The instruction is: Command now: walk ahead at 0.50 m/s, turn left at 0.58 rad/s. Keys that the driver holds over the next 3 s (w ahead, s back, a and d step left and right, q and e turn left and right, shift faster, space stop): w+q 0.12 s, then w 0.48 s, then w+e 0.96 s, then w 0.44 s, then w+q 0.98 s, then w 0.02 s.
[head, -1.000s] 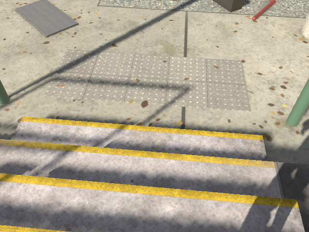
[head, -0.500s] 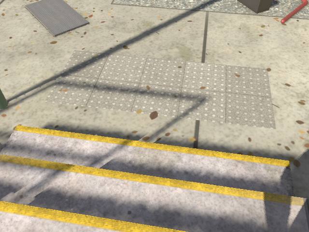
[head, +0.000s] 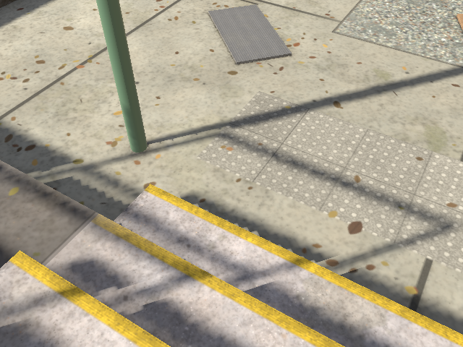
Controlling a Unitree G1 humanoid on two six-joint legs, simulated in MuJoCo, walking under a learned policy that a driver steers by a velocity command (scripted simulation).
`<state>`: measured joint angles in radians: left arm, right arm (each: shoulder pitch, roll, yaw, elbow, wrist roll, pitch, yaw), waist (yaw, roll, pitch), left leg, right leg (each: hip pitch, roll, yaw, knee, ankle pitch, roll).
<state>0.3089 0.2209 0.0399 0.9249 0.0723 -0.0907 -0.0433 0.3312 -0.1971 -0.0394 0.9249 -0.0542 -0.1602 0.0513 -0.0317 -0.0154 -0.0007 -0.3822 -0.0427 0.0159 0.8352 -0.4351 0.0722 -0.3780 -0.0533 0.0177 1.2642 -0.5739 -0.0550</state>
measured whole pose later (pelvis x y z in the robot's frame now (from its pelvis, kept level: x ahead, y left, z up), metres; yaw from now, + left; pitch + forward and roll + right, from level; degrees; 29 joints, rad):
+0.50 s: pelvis +0.25 -0.02 -0.12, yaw +10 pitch +2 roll -4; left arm 0.54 0.16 -0.03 1.05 0.05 -0.13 -0.03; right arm 0.20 -0.22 0.04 0.82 -0.07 -0.06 0.09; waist 0.07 0.05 -0.03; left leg -0.90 0.11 -0.04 0.99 0.14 0.01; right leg -0.14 0.09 -0.10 0.50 -0.39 -0.07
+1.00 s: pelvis +0.49 +0.06 -0.15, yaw +2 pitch -1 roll +3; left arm 0.17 0.21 0.02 0.87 0.10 -0.07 -0.06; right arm 0.52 -0.12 0.05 1.01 -0.12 -0.13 0.00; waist -0.08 -0.05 0.02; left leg -0.25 0.00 0.23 0.76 -0.49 0.05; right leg -0.63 -0.08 0.08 0.72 0.31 -0.07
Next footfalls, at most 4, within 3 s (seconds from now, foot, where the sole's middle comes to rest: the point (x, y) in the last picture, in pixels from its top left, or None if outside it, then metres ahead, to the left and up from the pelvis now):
0.22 right None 0.23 -0.12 -0.89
0.64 left None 0.48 0.16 -0.89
1.20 right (256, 329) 0.71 -0.07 -1.03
1.54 left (198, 267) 0.97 0.14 -1.03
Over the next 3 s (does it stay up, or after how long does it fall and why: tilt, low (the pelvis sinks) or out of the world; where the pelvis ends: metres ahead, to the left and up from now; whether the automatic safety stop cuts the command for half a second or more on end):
stays up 1.59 -0.20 -0.57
